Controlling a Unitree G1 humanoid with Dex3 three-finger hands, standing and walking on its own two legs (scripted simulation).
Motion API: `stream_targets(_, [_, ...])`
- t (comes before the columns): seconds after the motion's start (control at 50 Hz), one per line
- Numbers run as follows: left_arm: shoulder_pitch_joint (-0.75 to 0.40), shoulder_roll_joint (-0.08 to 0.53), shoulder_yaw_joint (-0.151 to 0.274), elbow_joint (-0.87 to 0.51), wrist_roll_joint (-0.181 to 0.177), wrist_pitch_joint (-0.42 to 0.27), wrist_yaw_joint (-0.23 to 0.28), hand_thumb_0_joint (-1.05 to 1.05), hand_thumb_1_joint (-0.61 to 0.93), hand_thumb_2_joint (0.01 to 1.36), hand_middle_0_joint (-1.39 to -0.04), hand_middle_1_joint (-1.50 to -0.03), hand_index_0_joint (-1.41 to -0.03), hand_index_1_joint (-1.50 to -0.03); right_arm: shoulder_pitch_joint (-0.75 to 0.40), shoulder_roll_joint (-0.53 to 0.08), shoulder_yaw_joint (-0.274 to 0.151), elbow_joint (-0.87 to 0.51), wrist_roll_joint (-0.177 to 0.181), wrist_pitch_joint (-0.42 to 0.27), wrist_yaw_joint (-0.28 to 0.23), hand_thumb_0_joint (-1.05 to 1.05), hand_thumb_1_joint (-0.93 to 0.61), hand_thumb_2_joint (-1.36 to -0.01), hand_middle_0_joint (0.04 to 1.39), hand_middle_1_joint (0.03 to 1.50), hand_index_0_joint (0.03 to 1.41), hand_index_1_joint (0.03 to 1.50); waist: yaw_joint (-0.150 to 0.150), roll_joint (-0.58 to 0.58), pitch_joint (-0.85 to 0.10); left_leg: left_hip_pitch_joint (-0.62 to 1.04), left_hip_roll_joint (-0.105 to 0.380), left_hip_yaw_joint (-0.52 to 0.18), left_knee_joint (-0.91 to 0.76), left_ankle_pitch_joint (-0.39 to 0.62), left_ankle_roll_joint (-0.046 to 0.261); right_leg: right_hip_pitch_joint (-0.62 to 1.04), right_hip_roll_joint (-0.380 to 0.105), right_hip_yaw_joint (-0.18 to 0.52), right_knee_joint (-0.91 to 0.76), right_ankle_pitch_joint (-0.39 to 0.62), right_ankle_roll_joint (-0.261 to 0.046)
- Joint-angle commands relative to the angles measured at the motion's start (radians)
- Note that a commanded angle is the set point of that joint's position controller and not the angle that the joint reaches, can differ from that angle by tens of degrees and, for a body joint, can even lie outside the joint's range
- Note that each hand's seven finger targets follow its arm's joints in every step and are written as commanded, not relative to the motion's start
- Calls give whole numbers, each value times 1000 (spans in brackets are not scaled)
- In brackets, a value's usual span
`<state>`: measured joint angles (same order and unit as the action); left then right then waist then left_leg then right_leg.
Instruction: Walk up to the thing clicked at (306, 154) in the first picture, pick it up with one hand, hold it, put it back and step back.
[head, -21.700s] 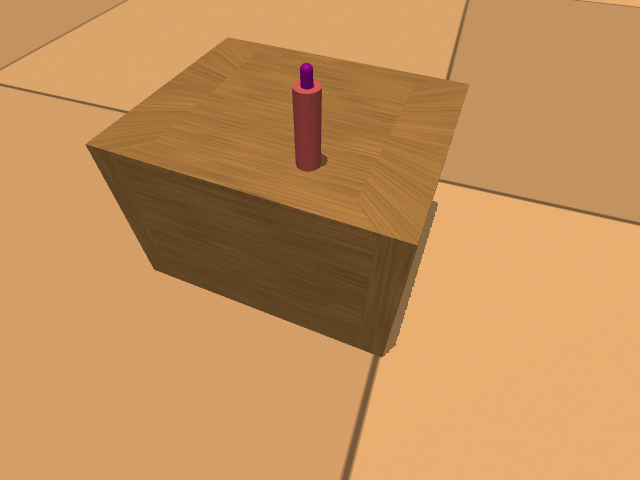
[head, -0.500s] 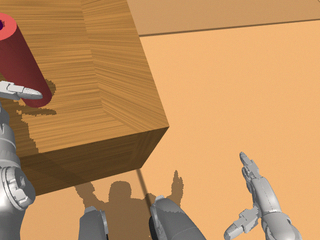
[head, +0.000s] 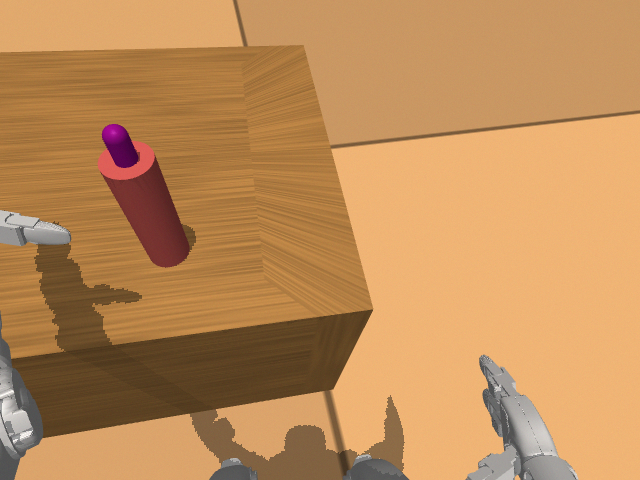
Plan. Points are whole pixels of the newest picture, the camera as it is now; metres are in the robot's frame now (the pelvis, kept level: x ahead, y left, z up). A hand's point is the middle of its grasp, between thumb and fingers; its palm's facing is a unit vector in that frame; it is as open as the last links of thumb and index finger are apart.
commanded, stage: sink last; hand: left
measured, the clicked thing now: (146, 201) +0.50 +0.20 +0.01
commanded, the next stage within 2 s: home in 1.02 s
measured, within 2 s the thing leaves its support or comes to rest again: neither
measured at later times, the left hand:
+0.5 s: hand (8, 359) +0.28 +0.29 +0.06, palm faces +0.34 -0.87 -0.35, open 17.2 cm
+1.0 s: hand out of the picture +0.15 +0.22 +0.06, palm faces +0.32 -0.87 -0.37, open 17.3 cm
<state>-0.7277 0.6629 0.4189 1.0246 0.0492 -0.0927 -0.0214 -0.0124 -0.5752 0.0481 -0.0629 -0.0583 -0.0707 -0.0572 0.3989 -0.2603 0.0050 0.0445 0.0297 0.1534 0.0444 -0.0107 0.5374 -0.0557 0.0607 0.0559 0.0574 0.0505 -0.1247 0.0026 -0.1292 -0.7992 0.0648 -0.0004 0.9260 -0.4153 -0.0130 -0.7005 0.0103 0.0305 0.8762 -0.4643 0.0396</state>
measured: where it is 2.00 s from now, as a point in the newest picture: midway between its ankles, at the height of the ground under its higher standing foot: outside the picture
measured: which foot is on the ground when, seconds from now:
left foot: down 0.00-1.00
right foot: down 0.00-1.00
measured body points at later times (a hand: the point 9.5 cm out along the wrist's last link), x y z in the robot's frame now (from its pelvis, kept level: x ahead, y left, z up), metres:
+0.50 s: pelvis +0.01 +0.00 +0.01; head +0.03 +0.01 +0.46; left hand +0.25 +0.33 +0.08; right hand +0.16 -0.25 -0.02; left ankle +0.01 +0.12 -0.69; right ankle -0.03 -0.15 -0.69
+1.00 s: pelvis -0.02 -0.03 +0.00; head -0.01 -0.05 +0.45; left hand +0.13 +0.27 +0.08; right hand +0.15 -0.28 -0.04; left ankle +0.01 +0.12 -0.69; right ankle -0.03 -0.15 -0.69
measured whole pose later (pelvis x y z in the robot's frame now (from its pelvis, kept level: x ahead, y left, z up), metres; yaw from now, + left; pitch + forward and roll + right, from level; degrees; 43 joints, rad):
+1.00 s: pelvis -0.02 -0.03 +0.00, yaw +3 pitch +7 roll +1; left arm 0.57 0.29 0.22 -0.25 -0.08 0.01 0.04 -0.01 -0.51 0.02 -0.07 -0.05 -0.07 -0.04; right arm 0.49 -0.23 -0.11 0.12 0.05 0.05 -0.07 -0.01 0.48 -0.06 0.06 0.05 0.06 0.05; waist 0.04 0.03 -0.13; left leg -0.63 0.03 -0.02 0.90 -0.39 -0.04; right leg -0.55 -0.02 0.00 0.94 -0.51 0.01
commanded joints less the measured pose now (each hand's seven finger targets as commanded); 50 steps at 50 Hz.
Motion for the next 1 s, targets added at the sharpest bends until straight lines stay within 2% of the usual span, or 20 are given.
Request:
stream_targets(0.0, [-316,370,64,-161,6,-47,38,0,-439,68,-51,-33,-42,-42,30,-106,-65,-144,6,-38,-6,0,480,-78,51,54,51,54,35,114,-356,324,-45,30,-98,404,28,170,8,-29,-113,476,-25])
stream_targets(0.08, [-246,281,12,-186,2,-27,30,0,-438,65,-51,-24,-40,-35,-8,-82,-38,-122,6,-58,9,0,480,-79,51,54,51,54,54,195,-373,429,-29,16,-123,470,9,117,16,-55,-125,420,-39])
stream_targets(0.12, [-194,262,-4,-249,-5,-22,35,0,-487,61,-62,-33,-51,-45,21,-99,-63,-70,7,-63,9,0,472,-80,52,54,52,54,65,237,-370,473,-22,8,-137,474,-2,97,20,-64,-133,382,-47])
stream_targets(0.14, [-119,297,34,-235,-5,-11,43,0,-510,57,-63,-34,-51,-47,3,-152,-108,-94,8,-66,2,0,485,-77,52,54,52,54,71,207,-390,488,-18,4,-142,486,-4,113,23,-70,-140,387,-47])
stream_targets(0.18, [-116,226,-20,-414,-22,-16,42,0,-510,56,-62,-35,-51,-46,10,-131,-94,-101,13,-78,-3,0,487,-75,52,54,52,54,72,216,-416,522,-22,11,-140,500,-1,149,20,-69,-136,419,-44])
stream_targets(0.22, [76,254,39,-459,-34,3,56,0,-471,64,-58,-40,-50,-49,33,-169,-129,-91,23,-79,-15,0,479,-77,52,54,52,54,94,161,-382,495,-23,10,-147,512,0,182,18,-76,-139,438,-40])
stream_targets(0.24, [185,202,27,-463,-44,16,60,0,-440,67,-53,-38,-47,-45,31,-186,-150,-81,24,-78,-22,0,476,-78,52,54,52,54,94,133,-336,475,-25,13,-159,488,1,190,17,-77,-143,431,-40])
stream_targets(0.26, [227,137,-7,-551,-54,20,58,0,-456,64,-56,-41,-50,-47,25,-161,-128,-88,27,-80,-24,0,470,-78,52,54,52,54,101,116,-334,484,-21,8,-170,488,1,196,19,-84,-141,421,-42])
stream_targets(0.3, [252,114,-16,-835,-78,12,66,0,-489,60,-58,-41,-50,-49,28,-153,-148,-71,39,-86,-40,0,479,-74,53,54,52,54,113,187,-342,535,-25,13,-171,502,-8,175,15,-88,-137,406,-43])
stream_targets(0.34, [489,67,-7,-913,-94,33,81,0,-491,46,-59,-34,-52,-41,27,-150,-153,-73,44,-95,-49,0,479,-72,54,53,53,53,125,156,-251,490,-24,14,-194,444,-12,188,19,-96,-144,360,-46])
stream_targets(0.36, [530,33,-18,-988,-100,36,85,0,-484,48,-58,-35,-52,-41,37,-107,-110,-64,47,-96,-50,0,472,-73,54,53,53,53,128,126,-211,456,-30,19,-204,397,-7,200,17,-91,-151,348,-43])
stream_targets(0.4, [635,28,9,-1090,-108,41,100,0,-469,47,-55,-43,-53,-45,34,-137,-165,-55,48,-89,-68,0,480,-70,54,53,53,53,124,102,-162,421,-34,25,-217,335,-5,214,12,-83,-160,316,-41])
stream_targets(0.46, [800,-55,-26,-1200,-114,45,103,0,-492,30,-60,-44,-61,-42,55,-98,-144,-44,45,-88,-75,0,482,-67,55,53,53,53,135,119,-123,402,-38,31,-222,303,-6,205,8,-80,-154,290,-41])
stream_targets(0.52, [934,-113,-52,-1263,-121,48,104,0,-499,21,-60,-45,-64,-41,30,-109,-174,-56,38,-93,-89,0,489,-64,55,53,53,53,131,91,-100,390,-42,38,-213,283,-2,194,4,-78,-152,280,-36])
stream_targets(0.58, [1050,-183,-108,-1349,-123,48,96,0,-495,21,-56,-47,-60,-41,24,-84,-145,-75,34,-107,-96,0,499,-60,56,53,53,53,133,76,-75,369,-47,44,-199,246,6,177,-1,-73,-149,261,-29])
stream_targets(0.68, [1216,-197,-100,-1441,-126,48,95,0,-503,22,-54,-48,-59,-42,63,-104,-185,-101,31,-123,-113,0,502,-58,56,53,54,53,137,32,-68,353,-49,40,-185,212,11,157,1,-83,-133,225,-26])
stream_targets(0.7, [1232,-209,-116,-1491,-129,46,92,0,-519,22,-60,-55,-66,-49,76,-78,-167,-92,32,-124,-113,0,493,-60,56,53,54,53,144,50,-67,339,-53,43,-179,196,11,149,-4,-80,-135,213,-28])
stream_targets(0.74, [1278,-204,-97,-1486,-129,53,91,0,-509,23,-57,-54,-63,-47,69,-101,-207,-100,31,-131,-120,0,500,-58,56,53,54,53,140,24,-63,325,-55,44,-169,178,14,134,-6,-78,-136,198,-24])
stream_targets(0.82, [1226,-212,-106,-1500,-126,49,89,0,-509,18,-53,-52,-60,-44,56,-77,-181,-107,26,-148,-129,0,510,-53,56,52,54,52,126,-13,8,289,-61,49,-160,78,22,85,-17,-60,-162,105,-15])
stream_targets(0.98, [1276,-190,-36,-1413,-125,35,79,0,-529,22,-59,-55,-65,-49,76,-67,-174,-111,16,-167,-128,0,500,-57,56,52,53,52,156,-38,12,251,-68,49,-129,67,22,80,-33,-24,-170,60,-10])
